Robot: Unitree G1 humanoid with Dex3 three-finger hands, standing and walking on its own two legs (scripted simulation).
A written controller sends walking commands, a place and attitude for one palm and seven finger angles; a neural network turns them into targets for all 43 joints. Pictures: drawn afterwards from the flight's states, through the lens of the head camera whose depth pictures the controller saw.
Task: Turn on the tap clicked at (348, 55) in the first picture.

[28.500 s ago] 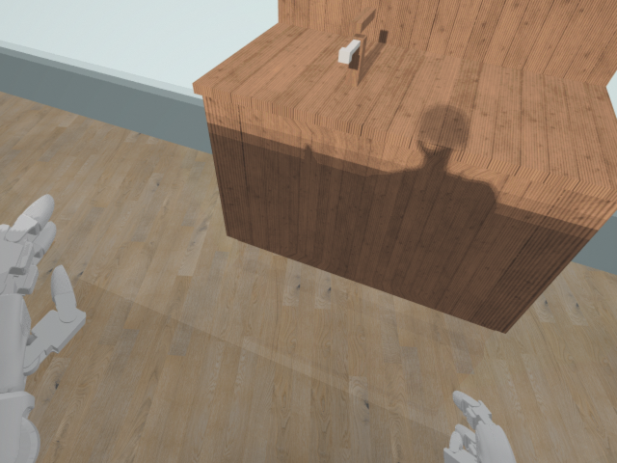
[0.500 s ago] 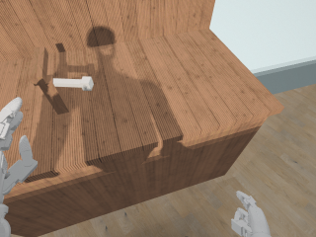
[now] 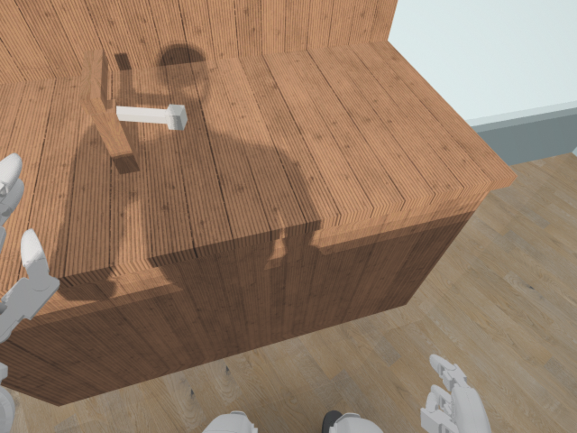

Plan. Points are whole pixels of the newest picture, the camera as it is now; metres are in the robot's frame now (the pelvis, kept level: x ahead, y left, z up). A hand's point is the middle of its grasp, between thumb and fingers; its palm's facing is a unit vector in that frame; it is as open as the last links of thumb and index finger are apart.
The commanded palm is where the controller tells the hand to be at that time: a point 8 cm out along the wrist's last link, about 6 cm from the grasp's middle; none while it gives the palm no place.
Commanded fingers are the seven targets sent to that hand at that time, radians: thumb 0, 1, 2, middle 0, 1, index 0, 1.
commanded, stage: step back with the hand held close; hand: left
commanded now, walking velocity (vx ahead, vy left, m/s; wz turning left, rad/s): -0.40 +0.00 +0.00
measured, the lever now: (176, 117) +0.54 +0.22 +0.12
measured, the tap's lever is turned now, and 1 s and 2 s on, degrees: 70 70 70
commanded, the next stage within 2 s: stop stepping back and stand still in 0.70 s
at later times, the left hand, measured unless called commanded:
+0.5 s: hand (43, 324) +0.18 +0.23 +0.18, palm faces +0.45 -0.80 -0.39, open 7.4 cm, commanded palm +0.13 +0.26 +0.20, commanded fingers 0.00 0.90 0.90 -0.20 -0.30 -0.20 -0.30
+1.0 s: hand out of the picture +0.08 +0.20 +0.17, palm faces +0.36 -0.83 -0.43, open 7.4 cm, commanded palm +0.03 +0.24 +0.20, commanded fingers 0.00 0.90 0.90 -0.20 -0.30 -0.20 -0.30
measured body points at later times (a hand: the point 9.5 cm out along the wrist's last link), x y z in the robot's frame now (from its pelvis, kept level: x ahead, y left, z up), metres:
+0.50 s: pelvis -0.03 -0.02 +0.00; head +0.00 -0.02 +0.45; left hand +0.15 +0.27 +0.20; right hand +0.15 -0.23 -0.09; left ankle +0.07 +0.12 -0.72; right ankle -0.02 -0.13 -0.72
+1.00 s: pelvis -0.13 -0.03 +0.01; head -0.10 -0.03 +0.46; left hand +0.06 +0.24 +0.20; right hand +0.03 -0.27 -0.07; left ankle -0.10 +0.11 -0.71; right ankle -0.07 -0.12 -0.72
